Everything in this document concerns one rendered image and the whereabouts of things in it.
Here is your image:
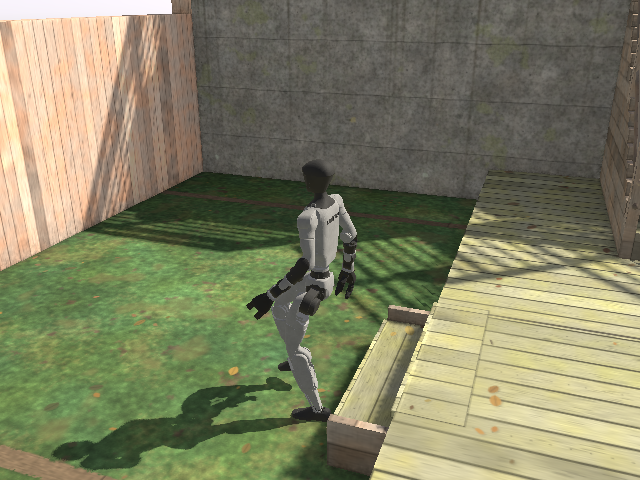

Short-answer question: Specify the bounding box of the robot right forearm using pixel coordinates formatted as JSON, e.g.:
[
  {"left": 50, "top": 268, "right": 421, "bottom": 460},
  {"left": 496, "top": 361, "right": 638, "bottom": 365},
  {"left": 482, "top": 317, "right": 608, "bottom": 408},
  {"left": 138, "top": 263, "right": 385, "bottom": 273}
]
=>
[{"left": 342, "top": 235, "right": 358, "bottom": 273}]

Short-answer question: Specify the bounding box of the robot right thigh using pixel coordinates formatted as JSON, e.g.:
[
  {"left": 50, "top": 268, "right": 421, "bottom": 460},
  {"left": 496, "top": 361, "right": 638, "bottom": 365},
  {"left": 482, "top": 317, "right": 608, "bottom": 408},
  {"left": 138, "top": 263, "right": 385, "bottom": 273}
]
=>
[{"left": 272, "top": 271, "right": 335, "bottom": 320}]

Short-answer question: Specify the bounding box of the humanoid robot torso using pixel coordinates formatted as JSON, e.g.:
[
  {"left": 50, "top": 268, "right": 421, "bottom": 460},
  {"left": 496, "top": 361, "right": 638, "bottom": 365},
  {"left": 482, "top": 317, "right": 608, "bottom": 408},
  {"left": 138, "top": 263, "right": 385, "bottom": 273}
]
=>
[{"left": 302, "top": 199, "right": 340, "bottom": 301}]

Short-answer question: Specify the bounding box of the robot left forearm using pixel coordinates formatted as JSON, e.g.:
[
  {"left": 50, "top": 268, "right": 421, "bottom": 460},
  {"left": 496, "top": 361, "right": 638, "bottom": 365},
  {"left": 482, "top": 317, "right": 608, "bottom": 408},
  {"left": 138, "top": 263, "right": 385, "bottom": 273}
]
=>
[{"left": 267, "top": 258, "right": 310, "bottom": 301}]

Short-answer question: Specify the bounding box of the left robot upper arm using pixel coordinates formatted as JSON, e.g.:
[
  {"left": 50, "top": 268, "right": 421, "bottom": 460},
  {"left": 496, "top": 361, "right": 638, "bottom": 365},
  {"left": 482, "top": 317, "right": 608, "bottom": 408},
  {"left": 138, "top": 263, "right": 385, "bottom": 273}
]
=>
[{"left": 297, "top": 209, "right": 318, "bottom": 271}]

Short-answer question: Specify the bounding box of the right robot upper arm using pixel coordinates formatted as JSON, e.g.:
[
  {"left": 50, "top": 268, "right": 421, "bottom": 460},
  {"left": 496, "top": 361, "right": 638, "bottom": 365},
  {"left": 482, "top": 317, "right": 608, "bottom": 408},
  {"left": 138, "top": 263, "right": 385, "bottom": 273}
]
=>
[{"left": 328, "top": 194, "right": 357, "bottom": 243}]

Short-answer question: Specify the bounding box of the right robot hand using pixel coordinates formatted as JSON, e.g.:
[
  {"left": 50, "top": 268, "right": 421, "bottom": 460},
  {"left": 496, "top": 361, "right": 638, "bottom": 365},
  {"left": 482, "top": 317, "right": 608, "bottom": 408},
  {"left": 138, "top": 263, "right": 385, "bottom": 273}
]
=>
[{"left": 335, "top": 270, "right": 356, "bottom": 299}]

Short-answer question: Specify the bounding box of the left robot hand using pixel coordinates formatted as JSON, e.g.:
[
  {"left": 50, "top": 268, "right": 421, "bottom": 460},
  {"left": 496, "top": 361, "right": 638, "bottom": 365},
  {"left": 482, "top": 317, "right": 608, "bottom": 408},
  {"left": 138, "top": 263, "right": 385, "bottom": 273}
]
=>
[{"left": 246, "top": 292, "right": 274, "bottom": 320}]

